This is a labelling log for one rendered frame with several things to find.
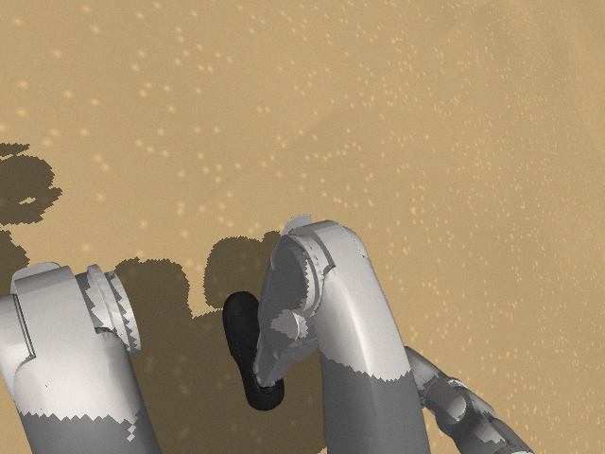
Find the right robot hand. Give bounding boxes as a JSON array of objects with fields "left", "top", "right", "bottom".
[{"left": 405, "top": 346, "right": 449, "bottom": 409}]

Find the right robot arm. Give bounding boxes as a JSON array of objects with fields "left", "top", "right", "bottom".
[{"left": 424, "top": 377, "right": 535, "bottom": 454}]

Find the right robot foot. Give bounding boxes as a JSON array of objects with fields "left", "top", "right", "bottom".
[{"left": 222, "top": 291, "right": 285, "bottom": 410}]

